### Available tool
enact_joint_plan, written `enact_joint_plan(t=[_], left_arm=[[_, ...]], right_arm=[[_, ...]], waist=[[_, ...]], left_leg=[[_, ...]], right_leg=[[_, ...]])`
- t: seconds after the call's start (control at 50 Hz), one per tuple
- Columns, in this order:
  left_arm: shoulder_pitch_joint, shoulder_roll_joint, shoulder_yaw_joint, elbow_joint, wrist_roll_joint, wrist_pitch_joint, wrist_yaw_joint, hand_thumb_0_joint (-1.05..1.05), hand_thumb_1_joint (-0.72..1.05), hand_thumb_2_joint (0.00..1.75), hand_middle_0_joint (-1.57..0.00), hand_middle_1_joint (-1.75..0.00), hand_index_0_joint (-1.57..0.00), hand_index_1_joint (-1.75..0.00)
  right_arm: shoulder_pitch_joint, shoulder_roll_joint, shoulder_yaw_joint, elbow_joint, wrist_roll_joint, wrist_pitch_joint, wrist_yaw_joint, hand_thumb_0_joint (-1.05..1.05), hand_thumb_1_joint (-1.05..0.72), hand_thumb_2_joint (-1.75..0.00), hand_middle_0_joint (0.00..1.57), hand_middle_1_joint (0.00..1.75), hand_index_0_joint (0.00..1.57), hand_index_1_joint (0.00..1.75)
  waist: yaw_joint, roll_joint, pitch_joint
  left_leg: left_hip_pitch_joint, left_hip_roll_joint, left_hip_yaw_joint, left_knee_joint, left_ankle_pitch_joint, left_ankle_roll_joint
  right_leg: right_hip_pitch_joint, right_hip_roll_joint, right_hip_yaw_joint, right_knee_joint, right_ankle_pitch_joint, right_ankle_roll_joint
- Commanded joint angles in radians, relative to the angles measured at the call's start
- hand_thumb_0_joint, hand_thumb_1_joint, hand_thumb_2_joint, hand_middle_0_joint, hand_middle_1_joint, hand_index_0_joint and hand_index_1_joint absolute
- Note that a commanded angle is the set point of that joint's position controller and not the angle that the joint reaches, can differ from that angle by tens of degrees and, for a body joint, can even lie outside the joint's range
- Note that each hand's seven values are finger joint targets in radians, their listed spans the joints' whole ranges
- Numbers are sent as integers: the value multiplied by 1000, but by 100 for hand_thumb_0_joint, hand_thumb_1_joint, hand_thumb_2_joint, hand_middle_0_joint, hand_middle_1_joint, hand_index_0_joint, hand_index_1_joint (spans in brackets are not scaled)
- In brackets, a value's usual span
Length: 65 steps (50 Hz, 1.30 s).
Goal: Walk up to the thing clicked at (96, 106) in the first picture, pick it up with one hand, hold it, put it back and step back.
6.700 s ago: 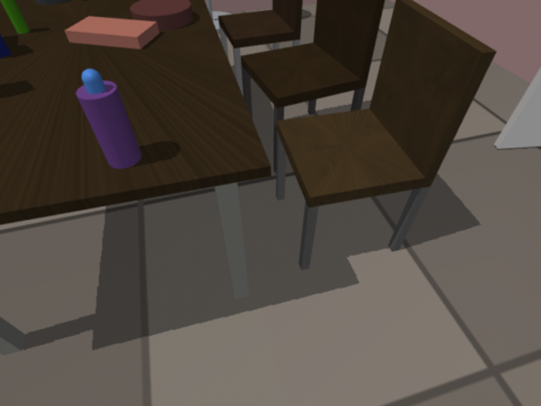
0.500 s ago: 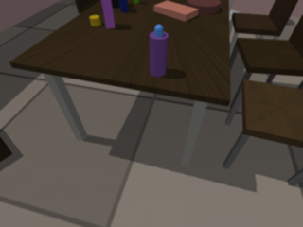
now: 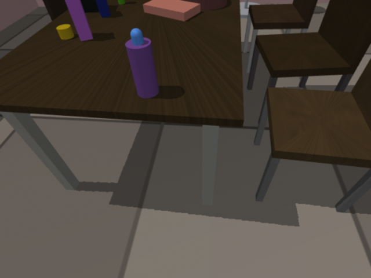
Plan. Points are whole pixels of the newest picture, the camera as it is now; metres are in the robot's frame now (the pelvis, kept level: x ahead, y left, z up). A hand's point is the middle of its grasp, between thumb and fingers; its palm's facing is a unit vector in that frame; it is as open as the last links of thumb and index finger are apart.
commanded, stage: walk up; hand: left
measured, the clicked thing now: (142, 63) +0.72 +0.16 +0.11
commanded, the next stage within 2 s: none
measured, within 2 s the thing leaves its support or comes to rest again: neither
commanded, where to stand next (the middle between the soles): +0.27 +0.01 m, yaw -8 degrees
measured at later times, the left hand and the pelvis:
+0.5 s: hand (85, 252) +0.24 +0.29 -0.14, palm faces -0.13 -0.92 -0.37, open 7.4 cm; pelvis +0.17 +0.02 +0.01, yaw -6 degrees
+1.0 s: hand (113, 203) +0.37 +0.24 -0.13, palm faces -0.23 -0.88 -0.41, open 7.4 cm; pelvis +0.21 +0.01 +0.00, yaw -11 degrees
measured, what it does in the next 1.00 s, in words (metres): walks ahead: left foot, then right foot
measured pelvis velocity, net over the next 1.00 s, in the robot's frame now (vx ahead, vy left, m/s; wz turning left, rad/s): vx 0.21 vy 0.01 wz -0.19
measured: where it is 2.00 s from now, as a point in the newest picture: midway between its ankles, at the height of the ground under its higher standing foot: outside the picture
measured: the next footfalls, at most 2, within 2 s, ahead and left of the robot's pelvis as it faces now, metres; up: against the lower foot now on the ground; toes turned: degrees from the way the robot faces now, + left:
left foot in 0.38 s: +0.28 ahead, +0.13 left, +0.00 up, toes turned -2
right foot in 0.76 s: +0.28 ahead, -0.13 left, +0.00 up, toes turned -10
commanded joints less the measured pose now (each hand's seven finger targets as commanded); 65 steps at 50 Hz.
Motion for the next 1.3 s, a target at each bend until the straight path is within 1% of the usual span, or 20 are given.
enact_joint_plan(t=[0.0, 0.08, 0.26, 0.36, 0.38, 0.4, 0.42, 0.5, 0.64, 0.74, 0.78, 0.8, 0.82, 0.98, 1.04, 1.08, 1.1, 1.12, 1.2, 1.28], left_arm=[[80, 340, 74, -102, -18, -21, 31, 0, 90, 90, -20, -30, -20, -30], [66, 245, 41, -116, -34, -46, 49, 0, 90, 90, -20, -30, -20, -30], [130, 262, 33, -183, -28, -73, 54, 0, 90, 90, -20, -30, -20, -30], [98, 205, -2, -217, -35, -59, 70, 0, 90, 90, -20, -30, -20, -30], [138, 143, -21, -233, -45, -60, 74, 0, 90, 90, -20, -30, -20, -30], [196, 98, -30, -218, -56, -52, 81, 0, 90, 90, -20, -30, -20, -30], [194, 193, -8, -192, -42, -38, 97, 0, 90, 90, -20, -30, -20, -30], [175, 173, -9, -172, -48, -31, 80, 0, 90, 90, -20, -30, -20, -30], [75, 128, -21, -174, -41, -19, 85, 0, 90, 90, -20, -30, -20, -30], [71, 181, 5, -153, -22, -21, 89, 0, 90, 90, -20, -30, -20, -30], [17, 275, 23, -184, -17, -33, 93, 0, 90, 90, -20, -30, -20, -30], [-15, 289, 18, -191, -20, -30, 96, 0, 90, 90, -20, -30, -20, -30], [-30, 273, 15, -189, -22, -25, 99, 0, 90, 90, -20, -30, -20, -30], [-104, 190, -8, -186, -3, 0, 104, 0, 90, 90, -20, -30, -20, -30], [-162, 174, -12, -188, -30, 23, 94, 0, 90, 90, -20, -30, -20, -30], [-159, 103, -32, -180, -42, 33, 86, 0, 90, 90, -20, -30, -20, -30], [-192, 166, -9, -149, -29, 38, 95, 0, 90, 90, -20, -30, -20, -30], [-173, 177, -6, -126, -27, 36, 89, 0, 90, 90, -20, -30, -20, -30], [-183, 158, -12, -84, -33, 13, 66, 0, 90, 90, -20, -30, -20, -30], [-222, 139, -32, -47, -34, 20, 59, 0, 90, 90, -20, -30, -20, -30]], right_arm=[[-74, -205, -36, -146, 14, -26, 5, 0, -90, -90, 20, 30, 20, 30], [38, -147, -18, -115, 27, -23, 19, 0, -90, -90, 20, 30, 20, 30], [-103, -126, -29, -239, 2, -35, 48, 0, -90, -90, 20, 30, 20, 30], [76, -141, -46, -197, 7, -60, 26, 0, -90, -90, 20, 30, 20, 30], [168, -217, -70, -190, -1, -68, 14, 0, -90, -90, 20, 30, 20, 30], [169, -259, -79, -209, 0, -70, 7, 0, -90, -90, 20, 30, 20, 30], [140, -265, -83, -215, 27, -65, 7, 0, -90, -90, 20, 30, 20, 30], [25, -162, -36, -247, 41, -63, -6, 0, -90, -90, 20, 30, 20, 30], [-18, -163, -16, -262, 33, -43, -15, 0, -90, -90, 20, 30, 20, 30], [-49, -139, -7, -265, 60, 1, -14, 0, -90, -90, 20, 30, 20, 30], [-16, -55, 19, -262, 66, 20, -16, 0, -90, -90, 20, 30, 20, 30], [-33, -105, 1, -249, 60, 38, -31, 0, -90, -90, 20, 30, 20, 30], [-32, -123, -2, -230, 54, 39, -35, 0, -90, -90, 20, 30, 20, 30], [-21, -108, 10, -146, 52, 10, -27, 0, -90, -90, 20, 30, 20, 30], [31, -102, 7, -95, 31, -17, -34, 0, -90, -90, 20, 30, 20, 30], [-79, -212, -10, -126, 9, -33, -38, 0, -90, -90, 20, 30, 20, 30], [-138, -265, -15, -128, 25, -32, -34, 0, -90, -90, 20, 30, 20, 30], [-186, -233, -10, -126, 25, -34, -32, 0, -90, -90, 20, 30, 20, 30], [-157, -144, 24, -100, 36, -35, -26, 0, -90, -90, 20, 30, 20, 30], [-157, -133, 35, -61, 31, -21, -21, 0, -90, -90, 20, 30, 20, 30]], waist=[[60, -205, 47], [8, -161, -10], [51, -130, -13], [-55, -36, -109], [-93, 155, -187], [-65, 238, -192], [-65, 119, -201], [-1, 76, -60], [-7, 136, -95], [30, 24, -181], [19, -256, -172], [26, -247, -151], [21, -233, -119], [18, -233, -234], [-21, -196, -236], [23, 43, -150], [5, 111, -110], [35, 85, -77], [27, 89, -109], [18, 63, -76]], left_leg=[[-441, -64, -47, 377, -1, 6], [-363, -18, -54, 259, 158, 17], [-330, -33, -11, -100, 251, -20], [44, -109, 45, -312, 398, 42], [190, 59, -173, -405, 428, 101], [295, 274, -514, -466, 472, 193], [243, 334, -568, -453, 466, 283], [-14, 156, -144, -434, 737, 172], [-57, 143, -9, -309, 974, 192], [-131, 67, 19, -94, 664, 98], [-291, -116, 55, 168, -11, 9], [-264, -104, -23, 268, -170, 9], [-242, -87, -45, 279, -166, 7], [-216, -125, -7, -60, -6, -25], [-33, -121, -17, -374, 309, -7], [-17, 144, -394, -434, 395, 107], [-193, 237, -427, -419, 435, 212], [-262, 203, -365, -401, 427, 216], [-216, -29, -101, -290, 449, 29], [-195, -6, -161, -446, 34, 32]], right_leg=[[153, -334, 734, -545, -442, -249], [170, -219, 405, -430, -2, -195], [166, -215, 308, -376, 123, -214], [59, -94, 134, 15, 478, -114], [-54, 1, 69, 278, 331, -62], [-266, 147, 56, 405, -223, -21], [-247, 78, 123, 513, -304, -36], [-150, 8, 149, 447, -160, -37], [-26, -2, 32, 88, -20, 2], [163, 10, 36, -154, 228, -47], [163, -323, 495, -268, 527, -202], [92, -388, 547, -258, 559, -321], [40, -371, 537, -244, 591, -323], [199, -184, 254, -139, 444, -205], [90, -152, 210, -19, 375, -134], [-136, -4, 105, 63, 33, -22], [-15, -24, 83, 110, -223, -11], [72, -37, 95, 96, -177, -14], [190, -54, 112, -129, 289, -57], [104, -69, 136, -225, -86, -45]])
